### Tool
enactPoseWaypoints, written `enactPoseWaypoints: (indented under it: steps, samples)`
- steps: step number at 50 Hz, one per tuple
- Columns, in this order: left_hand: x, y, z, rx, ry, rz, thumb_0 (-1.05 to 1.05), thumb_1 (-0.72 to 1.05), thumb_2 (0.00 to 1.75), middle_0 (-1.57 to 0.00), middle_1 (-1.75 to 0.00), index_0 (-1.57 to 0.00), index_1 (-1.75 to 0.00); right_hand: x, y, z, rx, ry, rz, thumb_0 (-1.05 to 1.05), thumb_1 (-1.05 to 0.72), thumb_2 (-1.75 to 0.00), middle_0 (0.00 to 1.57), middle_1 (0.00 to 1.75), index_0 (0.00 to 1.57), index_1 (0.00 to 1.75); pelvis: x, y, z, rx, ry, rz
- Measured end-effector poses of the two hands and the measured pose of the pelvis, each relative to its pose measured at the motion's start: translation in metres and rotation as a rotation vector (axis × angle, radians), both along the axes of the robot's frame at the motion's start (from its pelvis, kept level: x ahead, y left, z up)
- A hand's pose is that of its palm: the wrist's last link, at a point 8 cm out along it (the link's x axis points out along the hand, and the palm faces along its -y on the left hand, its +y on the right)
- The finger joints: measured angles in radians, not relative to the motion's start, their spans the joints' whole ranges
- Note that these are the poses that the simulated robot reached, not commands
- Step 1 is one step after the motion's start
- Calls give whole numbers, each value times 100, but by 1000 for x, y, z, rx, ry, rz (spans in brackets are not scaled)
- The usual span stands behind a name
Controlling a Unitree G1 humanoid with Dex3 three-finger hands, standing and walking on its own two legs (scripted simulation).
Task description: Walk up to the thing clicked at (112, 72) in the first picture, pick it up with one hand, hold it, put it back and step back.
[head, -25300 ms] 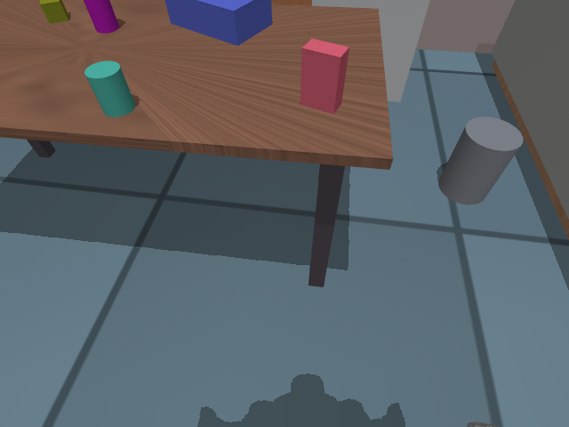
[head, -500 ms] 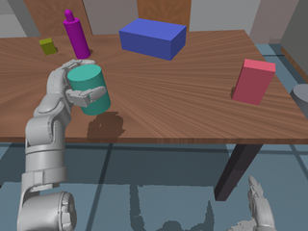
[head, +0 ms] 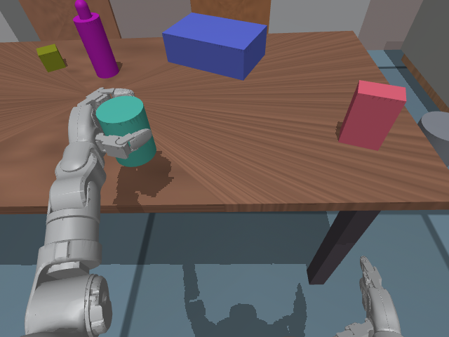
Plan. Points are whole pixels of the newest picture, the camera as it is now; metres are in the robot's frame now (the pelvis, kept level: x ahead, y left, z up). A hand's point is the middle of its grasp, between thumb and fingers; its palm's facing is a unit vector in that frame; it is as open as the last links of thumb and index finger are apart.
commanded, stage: crouch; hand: left
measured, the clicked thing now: (128, 132) +0.42 +0.17 +0.16
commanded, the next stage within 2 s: lower in 0.10 s
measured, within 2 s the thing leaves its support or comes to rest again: rests again in 1.16 s
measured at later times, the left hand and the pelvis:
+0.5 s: hand (134, 140) +0.44 +0.17 +0.12, palm faces +0.14 -0.99 +0.01, open 10.6 cm; pelvis +0.00 +0.00 +0.00, yaw +0 degrees
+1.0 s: hand (140, 149) +0.45 +0.18 +0.08, palm faces +0.12 -0.99 +0.00, open 10.6 cm; pelvis +0.00 +0.00 -0.02, yaw +0 degrees
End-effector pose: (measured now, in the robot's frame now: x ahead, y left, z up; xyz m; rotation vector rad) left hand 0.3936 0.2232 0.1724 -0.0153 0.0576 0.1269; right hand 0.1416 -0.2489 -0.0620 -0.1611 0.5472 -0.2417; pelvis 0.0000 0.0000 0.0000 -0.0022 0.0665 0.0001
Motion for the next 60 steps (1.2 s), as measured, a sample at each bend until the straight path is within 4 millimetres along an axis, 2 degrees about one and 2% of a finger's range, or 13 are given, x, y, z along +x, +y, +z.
enactPoseWaypoints:
  steps: [3,13,16,26,37,45,50,60]
  samples:
    - [2,1,-3,11,-16,12,0,-48,112,-67,-102,-69,-102,-1,-3,1,-10,12,-9,-1,55,-5,6,5,5,5,1,0,0,-1,1,-2]
    - [13,1,4,22,-53,17,0,-48,112,-67,-102,-69,-102,7,-6,1,-11,33,-14,-1,54,-5,5,5,5,5,2,-2,1,-5,6,4]
    - [16,1,-4,12,-28,14,0,-48,112,-67,-103,-69,-103,7,-3,-2,3,44,-6,-1,54,-5,5,5,5,5,2,-2,1,-4,13,3]
    - [17,0,-55,0,25,10,0,-48,112,-67,-103,-69,-103,-7,-6,-5,-9,102,-9,-1,53,-5,6,5,5,5,-3,-5,-3,-1,47,-3]
    - [29,3,-59,6,-40,12,0,-48,112,-67,-103,-69,-103,-4,-14,-5,-43,115,-39,-1,53,-5,5,5,5,5,-3,-6,-10,-9,81,-4]
    - [32,4,-79,8,-6,-2,0,-48,112,-67,-103,-69,-103,-6,-7,-13,-22,146,-33,-1,52,-5,5,5,5,5,-3,-3,-14,-10,109,-5]
    - [32,4,-91,9,0,-12,0,-48,112,-67,-102,-69,-102,-5,-7,-10,-34,140,-30,-1,52,-5,6,5,5,5,-3,-2,-17,-12,124,-7]
    - [36,4,-95,6,-32,-4,0,-48,112,-67,-102,-69,-102,-4,-9,-4,-60,122,-24,-1,51,-6,6,5,5,5,-3,-2,-23,-18,141,-6]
